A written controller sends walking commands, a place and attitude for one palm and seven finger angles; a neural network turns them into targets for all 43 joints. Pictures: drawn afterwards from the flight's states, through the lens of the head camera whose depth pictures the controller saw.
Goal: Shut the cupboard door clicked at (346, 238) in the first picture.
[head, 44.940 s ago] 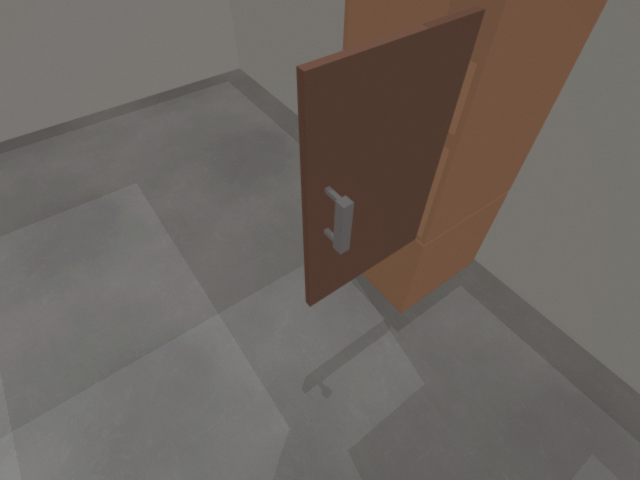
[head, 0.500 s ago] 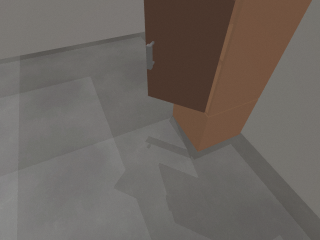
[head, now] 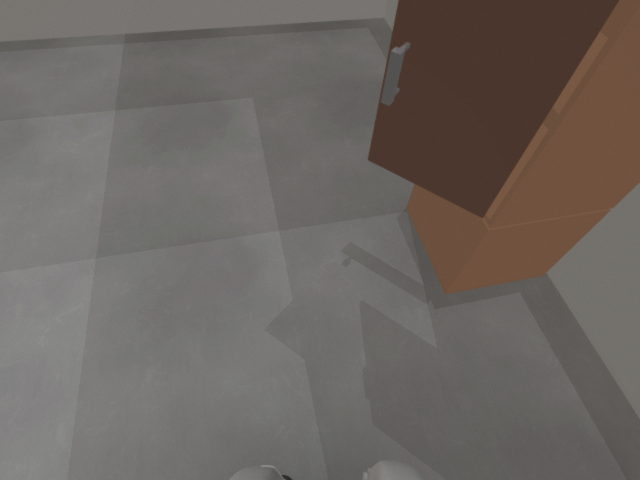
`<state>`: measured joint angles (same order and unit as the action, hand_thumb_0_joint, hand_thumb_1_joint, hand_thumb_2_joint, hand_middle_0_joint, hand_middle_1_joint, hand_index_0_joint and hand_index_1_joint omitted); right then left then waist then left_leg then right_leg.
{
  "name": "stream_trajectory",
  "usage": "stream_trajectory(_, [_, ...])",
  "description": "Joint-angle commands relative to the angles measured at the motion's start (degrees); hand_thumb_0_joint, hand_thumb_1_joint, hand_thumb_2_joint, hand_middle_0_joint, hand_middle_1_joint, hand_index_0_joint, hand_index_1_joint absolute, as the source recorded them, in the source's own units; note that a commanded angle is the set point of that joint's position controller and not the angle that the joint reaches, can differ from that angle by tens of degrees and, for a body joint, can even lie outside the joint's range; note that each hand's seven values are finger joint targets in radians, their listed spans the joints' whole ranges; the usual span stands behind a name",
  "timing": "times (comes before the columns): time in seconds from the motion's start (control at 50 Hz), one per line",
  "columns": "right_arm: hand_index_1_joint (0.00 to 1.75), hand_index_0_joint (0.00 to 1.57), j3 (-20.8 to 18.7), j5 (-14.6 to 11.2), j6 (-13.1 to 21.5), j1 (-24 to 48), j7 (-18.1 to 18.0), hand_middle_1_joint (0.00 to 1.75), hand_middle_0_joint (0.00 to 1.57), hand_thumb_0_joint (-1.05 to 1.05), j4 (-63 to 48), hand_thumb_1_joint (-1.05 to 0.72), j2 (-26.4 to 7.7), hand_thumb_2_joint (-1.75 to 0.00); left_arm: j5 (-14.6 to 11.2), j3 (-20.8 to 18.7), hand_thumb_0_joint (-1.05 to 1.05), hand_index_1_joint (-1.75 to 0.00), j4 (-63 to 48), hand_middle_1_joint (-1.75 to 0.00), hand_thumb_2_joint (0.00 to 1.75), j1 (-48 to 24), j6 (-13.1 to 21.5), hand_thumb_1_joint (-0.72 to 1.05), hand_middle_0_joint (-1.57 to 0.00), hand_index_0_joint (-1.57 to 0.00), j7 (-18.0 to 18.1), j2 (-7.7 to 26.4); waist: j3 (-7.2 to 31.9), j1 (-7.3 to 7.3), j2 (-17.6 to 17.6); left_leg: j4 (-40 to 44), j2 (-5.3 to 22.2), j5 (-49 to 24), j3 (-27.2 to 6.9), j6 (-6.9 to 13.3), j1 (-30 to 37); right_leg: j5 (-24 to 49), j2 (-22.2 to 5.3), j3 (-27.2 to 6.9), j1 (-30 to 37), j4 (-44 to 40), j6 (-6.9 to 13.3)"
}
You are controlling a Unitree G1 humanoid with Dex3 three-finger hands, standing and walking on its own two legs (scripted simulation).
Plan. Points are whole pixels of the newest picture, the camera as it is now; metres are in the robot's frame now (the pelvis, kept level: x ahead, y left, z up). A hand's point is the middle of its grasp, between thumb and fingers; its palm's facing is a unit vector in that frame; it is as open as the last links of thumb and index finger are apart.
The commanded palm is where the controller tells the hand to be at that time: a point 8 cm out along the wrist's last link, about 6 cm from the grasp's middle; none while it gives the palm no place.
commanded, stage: walk to a spot facing it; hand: left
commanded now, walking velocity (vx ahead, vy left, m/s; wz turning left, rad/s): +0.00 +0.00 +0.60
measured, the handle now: (396, 73) +0.93 -0.14 -0.03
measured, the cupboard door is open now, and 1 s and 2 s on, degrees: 42 42 42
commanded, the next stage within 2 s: turn to face it in 1.30 s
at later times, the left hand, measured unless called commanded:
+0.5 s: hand out of the picture +0.02 +0.16 -0.15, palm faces +0.32 -0.90 -0.29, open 7.3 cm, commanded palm none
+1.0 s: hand out of the picture +0.05 +0.19 -0.14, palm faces +0.60 -0.74 -0.31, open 7.3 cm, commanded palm none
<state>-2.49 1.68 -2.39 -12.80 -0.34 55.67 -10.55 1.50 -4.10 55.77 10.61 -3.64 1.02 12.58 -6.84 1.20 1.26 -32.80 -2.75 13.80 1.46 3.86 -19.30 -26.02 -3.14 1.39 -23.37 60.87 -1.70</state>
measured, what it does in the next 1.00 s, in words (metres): walks ahead, turning left: right foot, then left foot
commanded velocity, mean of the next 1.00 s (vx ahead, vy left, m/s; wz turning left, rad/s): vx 0.16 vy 0.00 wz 0.59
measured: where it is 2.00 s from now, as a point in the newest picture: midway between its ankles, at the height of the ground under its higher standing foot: (278, 442)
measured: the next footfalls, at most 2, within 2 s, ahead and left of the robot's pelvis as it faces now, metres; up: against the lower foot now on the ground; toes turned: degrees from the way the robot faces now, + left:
right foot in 0.28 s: +0.06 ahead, -0.17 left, +0.00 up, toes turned +11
left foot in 0.62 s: +0.00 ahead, +0.09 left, +0.00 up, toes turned +30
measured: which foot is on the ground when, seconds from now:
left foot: down 0.00-0.28, up 0.30-0.60, down 0.62-0.94, up 0.96-1.00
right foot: up 0.00-0.26, down 0.28-0.62, up 0.64-0.92, down 0.94-1.00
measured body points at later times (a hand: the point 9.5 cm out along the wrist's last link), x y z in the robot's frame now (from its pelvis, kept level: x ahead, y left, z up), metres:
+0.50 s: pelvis +0.01 -0.06 +0.01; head +0.06 -0.06 +0.45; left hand +0.00 +0.21 -0.13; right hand +0.17 -0.29 -0.14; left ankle -0.03 +0.07 -0.68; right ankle +0.02 -0.18 -0.73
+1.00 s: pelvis +0.11 -0.04 -0.01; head +0.15 -0.04 +0.44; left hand +0.02 +0.23 -0.12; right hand +0.27 -0.23 -0.17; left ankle -0.03 +0.05 -0.69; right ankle +0.20 -0.10 -0.73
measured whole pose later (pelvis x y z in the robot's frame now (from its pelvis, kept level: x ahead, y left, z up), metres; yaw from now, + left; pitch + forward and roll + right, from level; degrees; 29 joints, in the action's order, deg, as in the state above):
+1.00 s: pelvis +0.11 -0.04 -0.01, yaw +38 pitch +0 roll +1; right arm -3.9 1.4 -2.6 -17.1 0.9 56.1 -13.3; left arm 2.2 -3.9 48.8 12.9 1.8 -1.2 13.1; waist -3.6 0.7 -2.4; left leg -54.4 -1.2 29.3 -4.8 0.9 -20.0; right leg -17.6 -4.2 7.4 -20.5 38.3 1.2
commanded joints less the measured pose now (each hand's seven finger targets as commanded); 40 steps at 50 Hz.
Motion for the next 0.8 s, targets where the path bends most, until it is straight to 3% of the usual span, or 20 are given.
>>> stream_trajectory(0.0, [0.3, 0.2, -2.95, 0.02, 1.17, -2.38, -1.24, 0.3, 0.2, 0.0, -3.62, -0.9, -12.4, -0.9, -0.19, -1.1, 0.0, -0.3, -5.66, -0.3, 0.9, -0.01, 2.27, 0.9, -0.2, -0.2, 0.32, 5.06, 9.15, 0.38, -5.92, 16.17, 15.31, -5.73, -22.29, 6.34, 8.83, 2.9, -0.39, -2.63, -5.83, -2.01, -1.1])
stream_trajectory(0.14, [0.3, 0.2, -4.14, 0.34, 0.13, -1.43, -0.68, 0.3, 0.2, 0.0, -4.81, -0.9, -13.64, -0.9, -0.26, -0.9, 0.0, -0.3, -8.05, -0.3, 0.9, -0.23, 2.3, 0.9, -0.2, -0.2, 0.51, 5.16, 9.46, 0.56, -10.85, 14.14, 12.72, -6.54, -25.0, 5.66, 6.47, 1.72, 2.79, -1.52, -0.14, -15.72, -1.05])
stream_trajectory(0.2, [0.3, 0.2, -4.49, -0.09, -0.33, 2.12, -0.43, 0.3, 0.2, 0.0, -6.52, -0.9, -13.08, -0.9, -0.52, -1.38, 0.0, -0.3, -7.09, -0.3, 0.9, 5.03, 2.47, 0.9, -0.2, -0.2, 0.8, 6.18, 9.69, -2.26, -10.22, 11.36, 9.33, -3.09, -24.19, 3.22, -1.48, 7.62, 4.23, -0.35, 12.01, -28.08, -0.62])
stream_trajectory(0.22, [0.3, 0.2, -4.34, -0.54, -0.49, 2.92, -0.28, 0.3, 0.2, 0.0, -7.16, -0.9, -11.66, -0.9, -0.38, -1.8, 0.0, -0.3, -6.77, -0.3, 0.9, 7.12, 2.87, 0.9, -0.2, -0.2, 1.03, 7.67, 9.27, -3.39, -7.07, 8.23, 6.52, 1.74, -22.54, 0.95, -7.26, 10.09, 2.12, -2.0, 18.36, -36.62, 0.04])
stream_trajectory(0.24, [0.3, 0.2, -4.07, -1.11, -0.5, 1.71, 0.18, 0.3, 0.2, 0.0, -7.86, -0.9, -8.64, -0.9, 0.48, -2.65, 0.0, -0.3, -7.46, -0.3, 0.9, 8.01, 3.57, 0.9, -0.2, -0.2, 1.42, 12.82, 9.47, -3.83, 5.49, -4.22, -0.12, 10.37, -15.35, -3.28, -15.52, 3.03, -10.3, -16.57, 23.22, -46.72, 4.13])
stream_trajectory(0.26, [0.3, 0.2, -4.2, -0.59, -0.24, 1.52, 0.3, 0.3, 0.2, 0.0, -8.7, -0.9, -7.13, -0.9, 0.69, -2.81, 0.0, -0.3, -8.47, -0.3, 0.9, 4.81, 3.38, 0.9, -0.2, -0.2, 1.57, 15.08, 7.09, -3.2, 12.92, -22.06, -4.27, 19.23, -6.21, -5.92, -17.91, 4.19, -23.95, -27.49, 16.67, -50.1, 10.94])
stream_trajectory(0.28, [0.3, 0.2, -4.38, 0.15, -0.61, 0.59, 0.76, 0.3, 0.2, 0.0, -8.52, -0.9, -8.93, -0.9, 0.2, -2.25, 0.0, -0.3, -9.54, -0.3, 0.9, 1.47, 3.24, 0.9, -0.2, -0.2, 1.64, 13.85, 6.22, -1.04, 6.05, -32.27, -0.39, 18.0, -7.31, -5.16, -14.79, 4.82, -23.45, -22.43, 9.46, -47.65, 12.79])
stream_trajectory(0.3, [0.3, 0.2, -4.31, 0.08, -0.9, 1.14, 0.8, 0.3, 0.2, 0.0, -7.95, -0.9, -7.9, -0.9, 0.09, -2.01, 0.0, -0.3, -9.74, -0.3, 0.9, -0.71, 3.65, 0.9, -0.2, -0.2, 1.86, 10.74, 5.41, 0.19, 9.19, -36.55, 1.11, 15.81, -7.01, -5.44, -16.33, 13.18, -19.36, -19.96, 9.83, -45.1, 11.95])
stream_trajectory(0.34, [0.3, 0.2, -3.84, -0.39, -0.84, 0.73, 1.41, 0.3, 0.2, 0.0, -7.89, -0.9, -7.66, -0.9, 0.17, -1.32, 0.0, -0.3, -9.89, -0.3, 0.9, -2.68, 3.9, 0.9, -0.2, -0.2, 1.91, 8.47, 5.27, 1.64, 9.15, -36.61, 3.62, 12.81, -4.61, -6.48, -15.25, 31.24, -16.06, -8.48, 12.24, -39.27, 11.0])
stream_trajectory(0.4, [0.3, 0.2, -2.7, -0.75, -0.8, 4.69, 1.81, 0.3, 0.2, 0.0, -9.02, -0.9, -6.05, -0.9, 0.33, -1.85, 0.0, -0.3, -8.91, -0.3, 0.9, 2.45, 4.01, 0.9, -0.2, -0.2, 1.77, 10.38, 6.72, -1.21, 9.42, -24.31, 3.34, 13.21, 0.17, -6.95, -11.28, 44.71, -15.0, -2.17, 17.87, -35.11, 9.24])
stream_trajectory(0.46, [0.3, 0.2, -1.97, -0.87, -0.57, 7.9, 2.07, 0.3, 0.2, 0.0, -9.93, -0.9, -5.46, -0.9, 0.44, -2.45, 0.0, -0.3, -7.8, -0.3, 0.9, 6.74, 3.72, 0.9, -0.2, -0.2, 1.48, 12.16, 6.64, -3.52, 10.41, -15.6, 2.43, 13.07, 3.27, -6.39, -8.47, 49.43, -15.34, -0.6, 20.95, -33.36, 8.24])
stream_trajectory(0.52, [0.3, 0.2, -1.87, -0.91, -0.09, 6.47, 1.97, 0.3, 0.2, 0.0, -10.13, -0.9, -6.01, -0.9, 0.41, -2.92, 0.0, -0.3, -7.44, -0.3, 0.9, 6.71, 3.78, 0.9, -0.2, -0.2, 1.04, 12.38, 7.9, -2.63, 11.84, -7.15, 2.71, 10.83, 4.36, -5.07, -3.04, 37.97, -16.62, -0.02, 19.84, -33.18, 6.95])
stream_trajectory(0.54, [0.3, 0.2, -2.01, -0.81, 0.22, 4.8, 2.02, 0.3, 0.2, 0.0, -9.74, -0.9, -6.95, -0.9, 0.25, -2.92, 0.0, -0.3, -7.36, -0.3, 0.9, 6.25, 3.83, 0.9, -0.2, -0.2, 0.7, 12.44, 8.21, -1.71, 10.45, -2.16, 2.56, 8.9, 5.1, -4.55, 2.08, 29.86, -16.29, 1.45, 16.9, -31.86, 5.79])
stream_trajectory(0.56, [0.3, 0.2, -2.38, -0.53, 0.68, 1.46, 2.0, 0.3, 0.2, 0.0, -8.9, -0.9, -8.82, -0.9, -0.14, -2.83, 0.0, -0.3, -7.64, -0.3, 0.9, 5.73, 3.66, 0.9, -0.2, -0.2, 0.25, 12.18, 8.99, 0.43, 5.62, 5.0, 2.54, 6.01, 4.22, -3.71, 11.17, 21.32, -14.95, 3.9, 10.15, -26.56, 3.7])
stream_trajectory(0.58, [0.3, 0.2, -3.8, 0.02, 1.25, -3.6, 1.77, 0.3, 0.2, 0.0, -7.68, -0.9, -14.64, -0.9, -0.46, -2.53, 0.0, -0.3, -8.85, -0.3, 0.9, 5.61, 3.43, 0.9, -0.2, -0.2, -0.37, 9.31, 11.4, 3.36, -8.96, 11.24, 13.1, 5.8, -11.66, 1.19, 21.8, 6.15, -8.9, 9.19, -2.31, -13.17, 0.09])
stream_trajectory(0.6, [0.3, 0.2, -5.19, 0.57, 1.29, -9.56, 1.28, 0.3, 0.2, 0.0, -6.42, -0.9, -20.3, -0.9, -0.22, -1.07, 0.0, -0.3, -12.64, -0.3, 0.9, 0.66, 3.59, 0.9, -0.2, -0.2, -1.04, 5.97, 9.99, 6.51, -22.2, 16.39, 25.43, 2.91, -31.2, 8.89, 25.78, -12.95, -2.29, 8.44, -17.49, 0.25, -2.12])
stream_trajectory(0.62, [0.3, 0.2, -4.81, 0.39, 1.19, -11.3, 1.15, 0.3, 0.2, 0.0, -5.2, -0.9, -19.19, -0.9, 0.43, -1.04, 0.0, -0.3, -14.06, -0.3, 0.9, -4.44, 3.5, 0.9, -0.2, -0.2, -1.03, 7.66, 7.73, 7.51, -13.94, 18.83, 25.73, 16.1, -31.46, 10.43, 19.16, -10.77, -4.16, 1.82, -18.16, 3.16, -0.74])
stream_trajectory(0.66, [0.3, 0.2, -3.71, 0.43, 2.15, -6.45, 0.2, 0.3, 0.2, 0.0, -6.98, -0.9, -16.05, -0.9, 0.25, -1.48, 0.0, -0.3, -13.11, -0.3, 0.9, -6.26, 4.09, 0.9, -0.2, -0.2, -1.47, 7.47, 3.32, 4.92, -13.82, 19.29, 21.03, 20.17, -28.34, 8.55, 12.42, -2.81, -4.78, -0.88, -19.19, 5.09, -0.65])
stream_trajectory(0.7, [0.3, 0.2, -2.97, 0.31, 2.87, -2.25, -0.07, 0.3, 0.2, 0.0, -7.81, -0.9, -14.17, -0.9, 0.17, -1.52, 0.0, -0.3, -11.07, -0.3, 0.9, -2.92, 4.21, 0.9, -0.2, -0.2, -2.21, 7.22, 3.5, 1.85, -10.92, 18.69, 16.93, 14.25, -22.09, 6.53, 10.21, 2.79, -4.23, -0.78, -15.42, 1.78, -1.0])
stream_trajectory(0.78, [0.3, 0.2, -3.23, 0.24, 3.27, -1.42, -0.08, 0.3, 0.2, 0.0, -7.16, -0.9, -14.28, -0.9, -0.01, -1.04, 0.0, -0.3, -10.58, -0.3, 0.9, -1.61, 4.25, 0.9, -0.2, -0.2, -2.75, 5.83, 4.68, 0.73, -9.71, 17.65, 13.88, 11.58, -17.84, 6.1, 7.45, 4.62, -1.96, 1.73, -7.21, -12.41, -1.64])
